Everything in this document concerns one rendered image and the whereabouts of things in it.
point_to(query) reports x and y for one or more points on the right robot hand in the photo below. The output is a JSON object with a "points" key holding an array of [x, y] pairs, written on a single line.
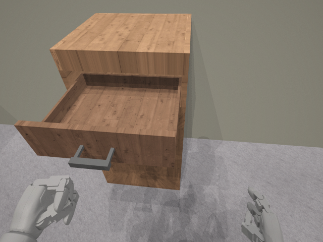
{"points": [[269, 228]]}

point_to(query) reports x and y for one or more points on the handle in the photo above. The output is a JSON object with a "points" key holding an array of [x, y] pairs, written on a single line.
{"points": [[89, 163]]}

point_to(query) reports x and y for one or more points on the drawer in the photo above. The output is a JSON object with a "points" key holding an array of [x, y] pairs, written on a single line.
{"points": [[135, 114]]}

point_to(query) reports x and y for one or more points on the left robot hand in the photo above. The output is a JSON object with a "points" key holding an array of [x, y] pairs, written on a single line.
{"points": [[54, 194]]}

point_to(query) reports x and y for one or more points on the cabinet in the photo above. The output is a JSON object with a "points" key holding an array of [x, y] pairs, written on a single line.
{"points": [[132, 44]]}

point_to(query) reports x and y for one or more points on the robot left forearm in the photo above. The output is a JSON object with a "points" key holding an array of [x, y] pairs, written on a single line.
{"points": [[15, 236]]}

